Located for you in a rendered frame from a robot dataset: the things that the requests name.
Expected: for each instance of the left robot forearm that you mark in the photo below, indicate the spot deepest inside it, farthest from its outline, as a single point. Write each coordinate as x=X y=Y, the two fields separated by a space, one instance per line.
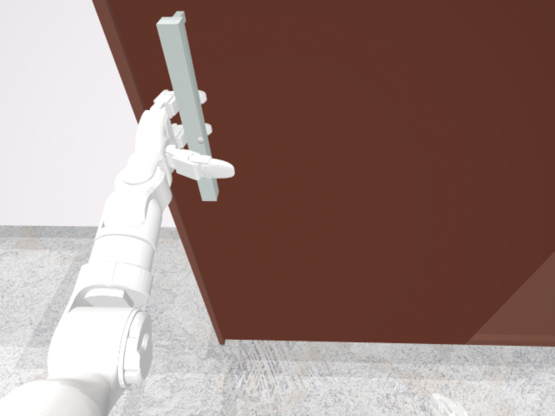
x=118 y=273

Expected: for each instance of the wardrobe door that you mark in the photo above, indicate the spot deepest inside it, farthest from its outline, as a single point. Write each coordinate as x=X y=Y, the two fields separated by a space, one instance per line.
x=394 y=160
x=531 y=309

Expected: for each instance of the left robot upper arm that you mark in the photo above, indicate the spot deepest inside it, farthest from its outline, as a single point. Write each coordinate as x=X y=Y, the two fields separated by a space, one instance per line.
x=98 y=352

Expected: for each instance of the handle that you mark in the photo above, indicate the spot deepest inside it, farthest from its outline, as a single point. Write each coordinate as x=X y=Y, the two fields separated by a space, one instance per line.
x=174 y=42

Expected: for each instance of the robot left hand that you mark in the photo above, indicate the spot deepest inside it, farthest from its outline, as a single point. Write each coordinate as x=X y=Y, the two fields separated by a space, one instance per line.
x=156 y=133

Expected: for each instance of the robot right hand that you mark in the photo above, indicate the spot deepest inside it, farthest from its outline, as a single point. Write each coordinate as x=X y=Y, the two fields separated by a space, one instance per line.
x=446 y=406

